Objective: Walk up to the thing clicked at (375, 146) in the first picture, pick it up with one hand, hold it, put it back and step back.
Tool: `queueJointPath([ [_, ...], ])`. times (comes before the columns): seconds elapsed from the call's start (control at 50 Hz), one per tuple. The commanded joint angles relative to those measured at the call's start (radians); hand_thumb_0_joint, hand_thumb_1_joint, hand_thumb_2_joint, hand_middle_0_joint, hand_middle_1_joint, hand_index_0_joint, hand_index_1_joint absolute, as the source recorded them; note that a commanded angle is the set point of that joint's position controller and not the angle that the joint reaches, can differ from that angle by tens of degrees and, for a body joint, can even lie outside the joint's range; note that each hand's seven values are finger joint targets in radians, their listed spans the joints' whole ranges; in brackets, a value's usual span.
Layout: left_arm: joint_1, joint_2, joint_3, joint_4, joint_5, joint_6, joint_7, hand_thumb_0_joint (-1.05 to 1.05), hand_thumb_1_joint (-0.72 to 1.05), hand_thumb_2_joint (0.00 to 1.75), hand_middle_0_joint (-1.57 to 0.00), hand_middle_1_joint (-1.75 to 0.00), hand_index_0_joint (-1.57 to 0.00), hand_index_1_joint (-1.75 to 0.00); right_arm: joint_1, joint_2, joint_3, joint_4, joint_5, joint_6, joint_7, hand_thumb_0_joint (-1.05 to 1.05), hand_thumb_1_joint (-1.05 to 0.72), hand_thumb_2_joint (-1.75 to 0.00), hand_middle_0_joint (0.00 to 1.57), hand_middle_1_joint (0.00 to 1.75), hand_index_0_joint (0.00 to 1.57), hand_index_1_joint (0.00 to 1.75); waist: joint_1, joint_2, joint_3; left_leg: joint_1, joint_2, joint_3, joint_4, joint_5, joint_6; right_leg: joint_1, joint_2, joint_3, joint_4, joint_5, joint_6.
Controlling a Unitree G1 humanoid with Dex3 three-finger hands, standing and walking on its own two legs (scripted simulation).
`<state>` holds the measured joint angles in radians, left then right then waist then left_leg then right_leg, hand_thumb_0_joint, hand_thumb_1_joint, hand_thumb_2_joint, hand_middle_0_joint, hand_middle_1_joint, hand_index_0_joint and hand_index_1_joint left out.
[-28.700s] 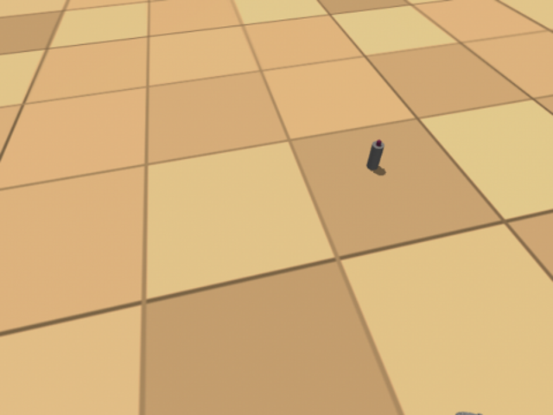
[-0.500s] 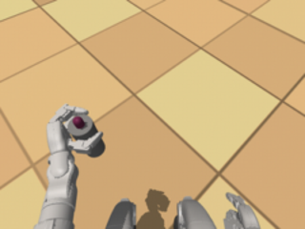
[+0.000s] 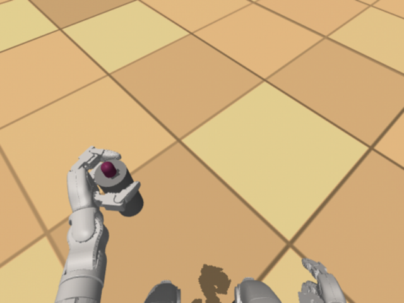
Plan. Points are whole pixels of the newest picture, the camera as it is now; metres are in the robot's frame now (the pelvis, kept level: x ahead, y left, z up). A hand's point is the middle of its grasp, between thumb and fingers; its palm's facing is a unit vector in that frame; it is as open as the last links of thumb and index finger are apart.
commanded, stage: hold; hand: left
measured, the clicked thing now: (119, 187) +0.33 +0.18 +0.00
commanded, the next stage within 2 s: crouch in 0.46 s
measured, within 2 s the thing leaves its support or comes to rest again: neither
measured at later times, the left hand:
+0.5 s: hand (112, 175) +0.34 +0.19 +0.05, palm faces +0.29 -0.96 -0.03, open 9.3 cm
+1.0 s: hand (121, 193) +0.35 +0.20 -0.06, palm faces +0.33 -0.94 -0.04, open 9.2 cm
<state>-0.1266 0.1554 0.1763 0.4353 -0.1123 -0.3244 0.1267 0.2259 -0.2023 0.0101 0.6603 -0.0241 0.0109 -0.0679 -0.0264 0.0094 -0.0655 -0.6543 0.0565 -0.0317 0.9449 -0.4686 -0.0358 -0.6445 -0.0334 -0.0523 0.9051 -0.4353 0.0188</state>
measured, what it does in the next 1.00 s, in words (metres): stands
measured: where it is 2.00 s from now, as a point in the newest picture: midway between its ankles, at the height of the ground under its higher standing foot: outside the picture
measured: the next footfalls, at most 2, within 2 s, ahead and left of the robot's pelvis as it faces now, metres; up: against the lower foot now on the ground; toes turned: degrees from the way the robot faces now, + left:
none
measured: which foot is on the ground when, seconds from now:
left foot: down 0.00-1.00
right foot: down 0.00-1.00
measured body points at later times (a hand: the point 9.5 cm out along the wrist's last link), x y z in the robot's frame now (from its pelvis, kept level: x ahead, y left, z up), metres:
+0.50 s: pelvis +0.01 +0.01 +0.01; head +0.05 +0.01 +0.46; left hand +0.32 +0.24 +0.05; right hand +0.13 -0.23 -0.10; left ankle +0.00 +0.14 -0.69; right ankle +0.01 -0.13 -0.69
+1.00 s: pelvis -0.03 +0.00 -0.04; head +0.09 +0.02 +0.39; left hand +0.32 +0.25 -0.05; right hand +0.09 -0.25 -0.16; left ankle +0.00 +0.14 -0.69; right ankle +0.01 -0.13 -0.69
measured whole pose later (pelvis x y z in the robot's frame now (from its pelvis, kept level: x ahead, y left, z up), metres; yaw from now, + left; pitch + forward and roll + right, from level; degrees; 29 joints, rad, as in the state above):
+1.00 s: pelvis -0.03 +0.00 -0.04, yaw +0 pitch +19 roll -1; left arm -0.33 0.19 0.28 0.82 -0.07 -0.62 0.12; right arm 0.18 -0.22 -0.02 0.70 -0.07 -0.01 0.01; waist -0.05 -0.02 -0.10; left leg -0.99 0.05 -0.04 1.17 -0.51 -0.04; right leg -0.99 -0.04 -0.04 1.14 -0.48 0.02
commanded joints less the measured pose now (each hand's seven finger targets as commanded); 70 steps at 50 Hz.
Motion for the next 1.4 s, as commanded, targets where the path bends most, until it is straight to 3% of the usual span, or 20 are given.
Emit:
queueJointPath([
  [0.0,-0.313,0.117,0.02,-0.295,-0.02,-0.119,-0.003,0.0,0.14,1.25,-1.25,-1.4,-1.27,-1.4,-0.007,-0.123,-0.046,-0.114,-0.001,-0.034,-0.012,0.0,-0.9,-0.89,0.2,0.3,0.2,0.3,-0.008,0.026,-0.328,0.179,-0.048,0.027,-0.131,0.339,0.029,0.213,0.035,0.007,-0.119,0.383,-0.012],
  [0.08,-0.363,0.163,0.046,-0.371,-0.01,-0.131,0.007,0.0,0.12,1.24,-1.23,-1.39,-1.25,-1.39,-0.011,-0.124,-0.052,-0.113,-0.001,-0.032,-0.008,0.0,-0.9,-0.9,0.2,0.3,0.2,0.3,0.008,0.048,-0.33,0.189,-0.048,0.025,-0.157,0.314,0.025,0.229,0.034,0.006,-0.131,0.348,-0.015],
  [0.22,-0.31,0.108,0.012,-0.322,-0.012,-0.115,0.011,0.0,0.13,1.23,-1.23,-1.39,-1.26,-1.39,-0.008,-0.12,-0.051,-0.111,-0.002,-0.033,-0.004,0.0,-0.9,-0.9,0.2,0.3,0.2,0.3,-0.005,0.035,-0.321,0.217,-0.047,0.025,-0.162,0.378,0.023,0.248,0.039,0.002,-0.133,0.404,-0.016],
  [0.34,-0.343,0.139,0.032,-0.392,-0.01,-0.122,0.019,0.0,0.11,1.24,-1.23,-1.39,-1.25,-1.4,-0.012,-0.121,-0.054,-0.11,-0.001,-0.034,-0.002,0.0,-0.9,-0.9,0.2,0.3,0.2,0.3,0.01,0.048,-0.335,0.247,-0.046,0.026,-0.175,0.389,0.02,0.269,0.038,0.002,-0.145,0.403,-0.016],
  [0.4,-0.245,0.074,-0.004,-0.295,-0.01,-0.103,0.016,0.0,0.1,1.22,-1.23,-1.39,-1.25,-1.39,-0.017,-0.116,-0.05,-0.114,-0.003,-0.036,-0.001,0.0,-0.91,-0.9,0.2,0.3,0.2,0.3,0.0,0.015,-0.298,0.23,-0.046,0.028,-0.179,0.382,0.022,0.27,0.039,0.0,-0.156,0.405,-0.014],
  [0.44,-0.333,0.129,0.022,-0.381,0.0,-0.112,0.026,0.0,0.12,1.22,-1.22,-1.38,-1.24,-1.38,-0.019,-0.119,-0.054,-0.109,-0.002,-0.036,-0.002,0.0,-0.91,-0.9,0.2,0.3,0.2,0.3,0.008,0.043,-0.309,0.249,-0.047,0.031,-0.186,0.381,0.022,0.273,0.037,0.003,-0.162,0.404,-0.014],
  [0.48,-0.284,0.072,-0.02,-0.326,0.001,-0.102,0.021,0.0,0.14,1.23,-1.24,-1.39,-1.25,-1.39,-0.018,-0.116,-0.052,-0.11,-0.003,-0.037,0.001,0.0,-0.9,-0.9,0.2,0.3,0.2,0.3,-0.004,0.036,-0.279,0.25,-0.044,0.025,-0.2,0.374,0.017,0.259,0.041,-0.005,-0.163,0.383,-0.019],
  [0.52,-0.264,0.084,0.005,-0.305,-0.003,-0.104,0.02,0.0,0.14,1.22,-1.24,-1.39,-1.26,-1.39,-0.026,-0.121,-0.057,-0.117,-0.001,-0.039,0.002,0.0,-0.9,-0.9,0.2,0.3,0.2,0.3,0.005,0.027,-0.287,0.252,-0.042,0.022,-0.2,0.373,0.018,0.263,0.042,-0.007,-0.166,0.379,-0.018],
  [0.54,-0.335,0.124,0.014,-0.404,-0.001,-0.118,0.025,0.0,0.18,1.23,-1.23,-1.36,-1.24,-1.37,-0.025,-0.122,-0.056,-0.116,-0.001,-0.039,0.002,0.0,-0.89,-0.9,0.2,0.3,0.2,0.3,0.011,0.047,-0.306,0.265,-0.043,0.025,-0.205,0.371,0.018,0.272,0.041,-0.005,-0.169,0.38,-0.019],
  [0.6,-0.281,0.085,0.002,-0.297,0.003,-0.111,0.026,0.0,0.18,1.23,-1.25,-1.37,-1.28,-1.35,-0.03,-0.113,-0.051,-0.104,-0.004,-0.039,0.006,0.0,-0.88,-0.9,0.2,0.3,0.2,0.3,-0.001,0.019,-0.248,0.232,-0.044,0.023,-0.209,0.341,0.021,0.255,0.04,-0.006,-0.171,0.353,-0.017],
  [0.64,-0.356,0.11,0.029,-0.323,0.003,-0.132,0.038,0.0,0.19,1.23,-1.25,-1.36,-1.28,-1.35,-0.028,-0.112,-0.055,-0.097,-0.006,-0.04,0.008,0.0,-0.88,-0.9,0.2,0.3,0.2,0.3,0.003,0.02,-0.251,0.217,-0.043,0.025,-0.204,0.319,0.024,0.243,0.035,-0.004,-0.168,0.34,-0.015],
  [0.72,-0.362,0.09,0.031,-0.156,0.018,-0.169,0.038,0.0,0.18,1.25,-1.28,-1.39,-1.31,-1.38,-0.026,-0.121,-0.064,-0.077,-0.016,-0.039,0.019,0.0,-0.88,-0.9,0.2,0.3,0.2,0.3,-0.016,0.014,-0.208,0.157,-0.041,0.021,-0.172,0.283,0.025,0.152,0.031,-0.001,-0.131,0.306,-0.019],
  [0.86,-0.472,0.144,0.117,0.071,0.019,-0.335,0.005,0.0,0.19,1.26,-1.3,-1.43,-1.34,-1.41,-0.012,-0.135,-0.081,-0.037,-0.04,-0.043,0.051,0.0,-0.87,-0.89,0.2,0.3,0.2,0.3,-0.026,-0.001,-0.288,-0.067,-0.049,0.018,0.013,0.192,0.031,-0.047,0.022,0.02,0.033,0.233,-0.024],
  [0.96,-0.605,0.216,0.146,0.165,0.026,-0.473,-0.015,0.0,0.22,1.26,-1.33,-1.43,-1.36,-1.41,-0.007,-0.161,-0.082,-0.038,-0.054,-0.049,0.077,0.0,-0.87,-0.89,0.2,0.3,0.2,0.3,-0.043,0.069,-0.474,-0.219,-0.051,0.001,0.217,0.131,0.03,-0.28,0.025,0.031,0.231,0.14,-0.037],
  [1.02,-0.676,0.235,0.162,0.192,0.014,-0.53,-0.025,0.0,0.2,1.27,-1.3,-1.41,-1.33,-1.4,0.008,-0.181,-0.076,-0.034,-0.066,-0.048,0.09,0.0,-0.86,-0.89,0.2,0.3,0.2,0.3,-0.052,0.096,-0.627,-0.28,-0.05,-0.01,0.339,0.19,0.031,-0.376,0.028,0.03,0.348,0.168,-0.042],
  [1.08,-0.717,0.307,0.214,0.223,0.013,-0.556,-0.026,0.0,0.15,1.26,-1.26,-1.39,-1.29,-1.38,0.008,-0.205,-0.075,-0.025,-0.071,-0.042,0.1,0.0,-0.87,-0.89,0.2,0.3,0.2,0.3,-0.031,0.137,-0.696,-0.34,-0.049,-0.012,0.431,0.23,0.031,-0.476,0.029,0.028,0.452,0.186,-0.048],
  [1.14,-0.711,0.33,0.255,0.292,0.019,-0.563,-0.029,0.0,0.16,1.25,-1.25,-1.38,-1.28,-1.37,0.019,-0.219,-0.077,-0.011,-0.079,-0.027,0.107,0.0,-0.87,-0.9,0.2,0.3,0.2,0.3,-0.042,0.131,-0.724,-0.456,-0.052,-0.011,0.511,0.221,0.034,-0.524,0.029,0.031,0.527,0.195,-0.048],
  [1.24,-0.799,0.383,0.303,0.386,0.024,-0.566,-0.046,0.0,0.2,1.28,-1.29,-1.41,-1.32,-1.4,0.027,-0.228,-0.074,0.004,-0.078,-0.012,0.122,0.0,-0.88,-0.9,0.2,0.3,0.2,0.3,-0.087,0.072,-0.731,-0.67,-0.053,-0.011,0.629,0.107,0.044,-0.592,0.029,0.048,0.62,0.122,-0.035],
  [1.34,-0.9,0.503,0.378,0.464,0.047,-0.566,-0.059,0.0,0.19,1.28,-1.29,-1.41,-1.32,-1.4,0.045,-0.241,-0.064,0.028,-0.086,-0.003,0.13,0.0,-0.89,-0.9,0.2,0.3,0.2,0.3,-0.1,0.084,-0.792,-0.784,-0.051,-0.003,0.76,0.091,0.05,-0.677,0.03,0.058,0.727,0.098,-0.032],
  [1.38,-0.937,0.483,0.366,0.515,0.052,-0.568,-0.066,0.0,0.19,1.27,-1.29,-1.41,-1.31,-1.4,0.043,-0.237,-0.056,0.032,-0.092,-0.004,0.135,0.0,-0.88,-0.9,0.2,0.3,0.2,0.3,-0.12,0.101,-0.748,-0.855,-0.052,-0.001,0.798,0.026,0.047,-0.754,0.033,0.05,0.764,0.028,-0.034],
])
